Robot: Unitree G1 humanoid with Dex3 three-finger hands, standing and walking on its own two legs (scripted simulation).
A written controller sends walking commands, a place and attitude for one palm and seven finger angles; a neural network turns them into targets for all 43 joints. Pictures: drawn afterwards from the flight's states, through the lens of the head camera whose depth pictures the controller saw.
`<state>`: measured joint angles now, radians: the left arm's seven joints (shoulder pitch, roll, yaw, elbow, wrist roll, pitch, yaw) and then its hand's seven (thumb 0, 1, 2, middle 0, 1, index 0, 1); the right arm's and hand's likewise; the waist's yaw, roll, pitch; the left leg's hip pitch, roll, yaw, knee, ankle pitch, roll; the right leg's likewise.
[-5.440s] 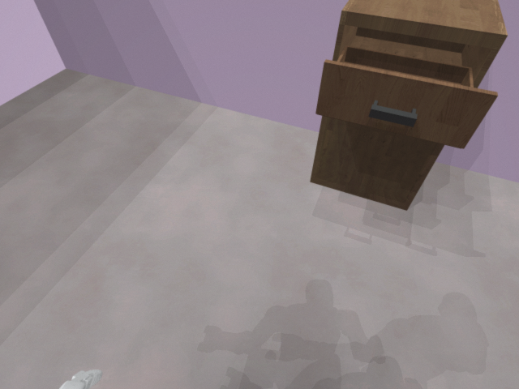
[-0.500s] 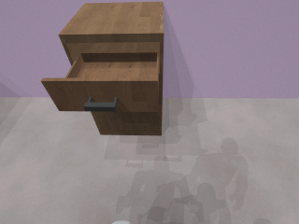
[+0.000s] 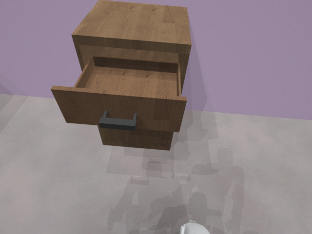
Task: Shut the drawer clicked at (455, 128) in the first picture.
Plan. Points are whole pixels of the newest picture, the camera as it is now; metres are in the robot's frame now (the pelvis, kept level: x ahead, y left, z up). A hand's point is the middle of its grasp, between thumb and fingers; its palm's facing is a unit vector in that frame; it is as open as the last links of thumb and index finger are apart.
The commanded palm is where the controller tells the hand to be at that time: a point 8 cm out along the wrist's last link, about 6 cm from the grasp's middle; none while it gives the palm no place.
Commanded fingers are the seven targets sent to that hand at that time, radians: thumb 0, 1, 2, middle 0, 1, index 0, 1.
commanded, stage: take the last steps up to it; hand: left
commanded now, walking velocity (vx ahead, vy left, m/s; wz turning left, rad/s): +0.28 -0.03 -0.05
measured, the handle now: (119, 119) +0.50 +0.17 -0.05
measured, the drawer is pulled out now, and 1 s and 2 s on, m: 0.30 0.30 0.30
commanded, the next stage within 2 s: come to a stop and stand still in 0.36 s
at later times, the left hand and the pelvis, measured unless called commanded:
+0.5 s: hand (112, 220) +0.19 +0.14 -0.17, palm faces +0.06 -0.97 -0.22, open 7.2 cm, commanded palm none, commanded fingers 0.00 0.90 0.90 -0.20 -0.30 -0.20 -0.30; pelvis +0.16 -0.05 +0.00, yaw +0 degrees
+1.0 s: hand (111, 223) +0.19 +0.14 -0.18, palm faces +0.03 -0.95 -0.30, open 7.4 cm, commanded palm none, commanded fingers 0.00 0.90 0.90 -0.20 -0.30 -0.20 -0.30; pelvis +0.16 -0.06 -0.02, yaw -3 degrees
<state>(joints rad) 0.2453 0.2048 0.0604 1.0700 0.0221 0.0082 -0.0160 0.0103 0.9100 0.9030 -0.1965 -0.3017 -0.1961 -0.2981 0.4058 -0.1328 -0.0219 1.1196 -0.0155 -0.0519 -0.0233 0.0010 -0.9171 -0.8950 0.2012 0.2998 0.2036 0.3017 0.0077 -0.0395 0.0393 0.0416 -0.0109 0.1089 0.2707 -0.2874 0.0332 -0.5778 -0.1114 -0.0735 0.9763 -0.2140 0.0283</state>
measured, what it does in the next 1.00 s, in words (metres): walks ahead: right foot, then left foot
